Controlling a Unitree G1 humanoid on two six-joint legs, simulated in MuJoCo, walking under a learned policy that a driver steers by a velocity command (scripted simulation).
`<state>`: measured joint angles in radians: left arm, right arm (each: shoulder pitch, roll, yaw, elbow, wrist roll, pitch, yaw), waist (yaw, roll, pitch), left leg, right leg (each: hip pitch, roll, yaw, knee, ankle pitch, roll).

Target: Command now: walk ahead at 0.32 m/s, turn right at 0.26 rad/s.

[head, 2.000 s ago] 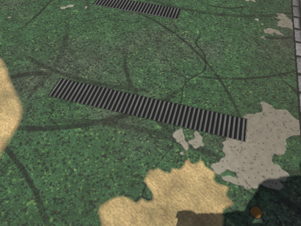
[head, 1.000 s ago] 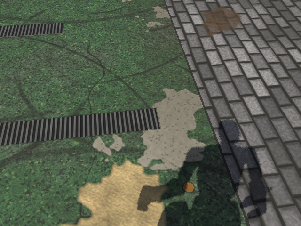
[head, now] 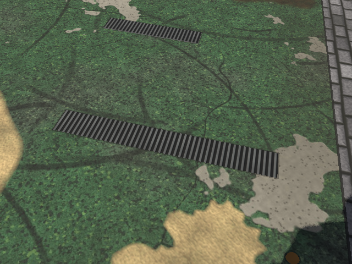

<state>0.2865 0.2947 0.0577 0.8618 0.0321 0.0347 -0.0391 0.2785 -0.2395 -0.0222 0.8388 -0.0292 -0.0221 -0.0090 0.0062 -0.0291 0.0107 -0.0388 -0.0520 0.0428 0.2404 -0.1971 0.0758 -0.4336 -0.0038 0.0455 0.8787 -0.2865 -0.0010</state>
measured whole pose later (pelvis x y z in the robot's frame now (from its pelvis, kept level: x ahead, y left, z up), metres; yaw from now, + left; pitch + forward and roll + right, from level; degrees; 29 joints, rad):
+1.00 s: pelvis +0.50 -0.18 -0.01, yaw -18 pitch +0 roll +0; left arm 0.22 0.27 0.02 0.80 0.05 -0.06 -0.02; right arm 0.33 -0.27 -0.05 0.89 -0.01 -0.06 0.02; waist -0.01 -0.03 0.06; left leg -0.23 -0.13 -0.01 0.39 -0.15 0.12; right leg -0.48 -0.02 0.04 1.10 -0.30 -0.03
